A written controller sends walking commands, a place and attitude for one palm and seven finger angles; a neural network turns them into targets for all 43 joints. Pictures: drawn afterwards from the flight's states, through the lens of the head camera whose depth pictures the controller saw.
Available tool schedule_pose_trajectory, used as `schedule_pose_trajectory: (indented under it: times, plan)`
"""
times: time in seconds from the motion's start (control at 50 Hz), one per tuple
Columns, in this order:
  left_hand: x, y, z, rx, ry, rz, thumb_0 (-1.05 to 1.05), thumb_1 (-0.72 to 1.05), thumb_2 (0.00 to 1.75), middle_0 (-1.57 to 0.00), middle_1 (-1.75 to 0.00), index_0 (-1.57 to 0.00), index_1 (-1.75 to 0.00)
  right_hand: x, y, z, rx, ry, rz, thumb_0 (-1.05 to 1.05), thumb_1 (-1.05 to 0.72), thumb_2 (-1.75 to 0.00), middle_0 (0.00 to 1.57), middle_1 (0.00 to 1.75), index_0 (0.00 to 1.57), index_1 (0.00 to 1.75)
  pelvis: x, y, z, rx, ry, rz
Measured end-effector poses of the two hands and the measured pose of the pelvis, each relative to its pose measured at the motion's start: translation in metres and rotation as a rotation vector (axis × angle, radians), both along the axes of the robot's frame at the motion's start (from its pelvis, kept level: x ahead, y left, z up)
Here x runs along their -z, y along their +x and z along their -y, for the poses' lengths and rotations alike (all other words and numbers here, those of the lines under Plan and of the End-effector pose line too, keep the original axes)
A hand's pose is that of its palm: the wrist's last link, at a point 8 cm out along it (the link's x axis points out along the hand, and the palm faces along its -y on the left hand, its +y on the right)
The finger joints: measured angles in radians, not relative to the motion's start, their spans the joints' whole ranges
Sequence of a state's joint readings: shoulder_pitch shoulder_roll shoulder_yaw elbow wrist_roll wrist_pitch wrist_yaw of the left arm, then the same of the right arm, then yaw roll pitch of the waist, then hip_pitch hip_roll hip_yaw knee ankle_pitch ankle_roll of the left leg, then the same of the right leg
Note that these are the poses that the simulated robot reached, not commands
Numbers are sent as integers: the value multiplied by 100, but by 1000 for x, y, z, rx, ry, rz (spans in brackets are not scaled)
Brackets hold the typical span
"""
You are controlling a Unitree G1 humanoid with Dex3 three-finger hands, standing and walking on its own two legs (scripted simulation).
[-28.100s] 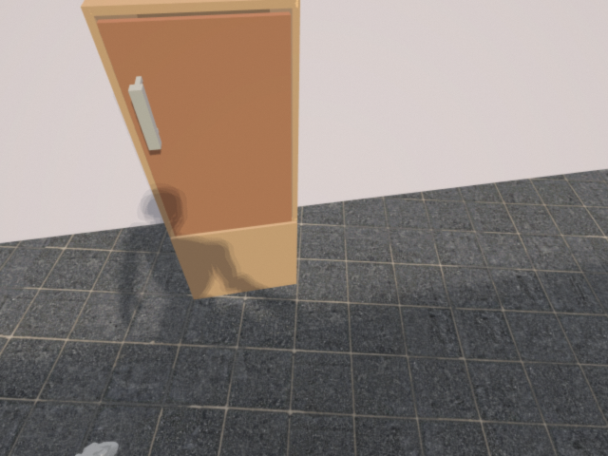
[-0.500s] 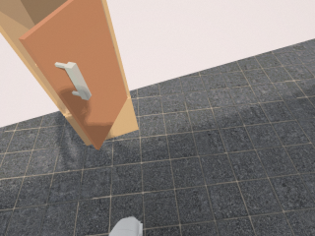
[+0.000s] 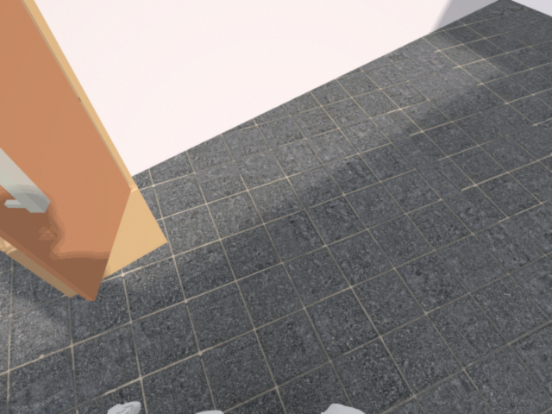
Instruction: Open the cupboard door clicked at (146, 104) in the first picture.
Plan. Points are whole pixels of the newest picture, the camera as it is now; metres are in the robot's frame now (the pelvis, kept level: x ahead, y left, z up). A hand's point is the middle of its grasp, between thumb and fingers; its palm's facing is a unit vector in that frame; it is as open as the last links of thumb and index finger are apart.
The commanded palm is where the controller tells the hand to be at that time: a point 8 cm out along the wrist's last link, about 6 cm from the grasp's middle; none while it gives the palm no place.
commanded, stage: walk to a spot facing it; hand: left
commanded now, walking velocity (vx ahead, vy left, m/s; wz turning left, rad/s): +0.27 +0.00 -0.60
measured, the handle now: (1, 181) +0.41 +0.47 +0.06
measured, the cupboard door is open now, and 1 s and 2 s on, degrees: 53 53 53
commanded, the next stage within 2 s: turn to face it in 1.72 s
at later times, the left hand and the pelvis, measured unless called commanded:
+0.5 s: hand (174, 396) +0.15 +0.19 -0.17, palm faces -0.19 -0.97 -0.17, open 7.4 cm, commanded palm none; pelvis +0.10 +0.00 +0.00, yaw -16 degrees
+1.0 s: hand (319, 236) +0.47 -0.05 -0.16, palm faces -0.54 -0.81 -0.21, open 7.4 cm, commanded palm none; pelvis +0.26 -0.14 +0.00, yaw -31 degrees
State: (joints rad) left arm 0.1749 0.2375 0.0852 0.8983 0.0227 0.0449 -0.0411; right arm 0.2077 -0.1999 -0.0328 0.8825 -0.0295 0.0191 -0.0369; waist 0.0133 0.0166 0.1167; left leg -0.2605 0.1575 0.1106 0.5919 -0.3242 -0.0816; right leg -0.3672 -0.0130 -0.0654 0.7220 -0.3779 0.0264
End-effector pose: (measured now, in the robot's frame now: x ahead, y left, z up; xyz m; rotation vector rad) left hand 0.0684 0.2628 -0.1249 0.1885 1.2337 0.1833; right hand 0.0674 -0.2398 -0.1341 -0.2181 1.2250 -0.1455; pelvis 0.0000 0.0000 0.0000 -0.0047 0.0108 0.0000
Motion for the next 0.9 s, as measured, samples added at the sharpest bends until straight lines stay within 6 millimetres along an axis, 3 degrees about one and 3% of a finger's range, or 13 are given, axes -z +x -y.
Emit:
schedule_pose_trajectory:
  times: [0.08,0.18,0.26,0.36,0.46,0.5,0.56,0.64,0.72,0.8,0.86,0.9]
  plan:
    - [-2,19,15,62,44,23,0,91,90,-20,-30,-20,-30,16,-26,28,84,5,-63,1,-91,-90,20,30,20,30,8,2,13,38,10,9]
    - [-12,23,32,89,42,-2,0,91,90,-20,-30,-20,-30,2,-30,45,138,-2,-67,1,-91,-90,20,29,20,30,-6,11,19,86,24,12]
    - [-12,26,41,117,10,-36,0,90,90,-20,-30,-20,-30,-12,-15,48,175,-1,-11,1,-91,-90,20,29,20,30,-13,26,20,130,28,8]
    - [-6,36,40,138,-29,-85,0,90,90,-20,-30,-20,-30,-24,19,39,202,-4,67,1,-91,-90,20,29,20,30,-15,51,13,187,22,-1]
    - [13,66,28,164,-55,-128,0,90,90,-20,-30,-20,-30,-24,55,24,224,-40,158,1,-91,-90,20,29,20,30,-3,86,-1,248,-4,-16]
    - [17,90,26,206,-57,-140,0,90,90,-20,-30,-20,-30,-24,55,18,253,-50,161,1,-91,-90,20,29,20,30,-2,99,-3,284,-1,-11]
    - [13,139,32,281,-60,-113,1,91,90,-20,-30,-20,-30,-27,40,7,316,-36,105,1,-91,-90,20,29,20,30,-8,118,2,332,4,-12]
    - [3,214,59,379,-65,-37,1,91,90,-20,-30,-19,-30,-24,7,-10,421,3,-25,1,-91,-90,20,29,20,30,-14,144,11,393,4,-15]
    - [-2,290,107,494,-75,30,1,91,90,-19,-30,-19,-30,-18,-30,-27,540,59,-177,1,-91,-90,20,29,20,30,-13,171,28,451,7,-14]
    - [-2,361,172,612,-79,86,1,91,90,-19,-30,-19,-30,-12,-57,-40,647,125,-324,1,-91,-90,20,29,20,30,-4,200,56,495,20,-13]
    - [2,406,223,675,-84,155,0,91,90,-19,-30,-19,-30,-5,-66,-38,700,183,-427,1,-91,-90,20,29,20,30,9,223,86,511,22,-8]
    - [4,424,248,679,-88,204,0,91,90,-19,-30,-19,-30,1,-61,-27,725,213,-466,1,-91,-90,20,29,20,30,15,234,106,518,26,3]
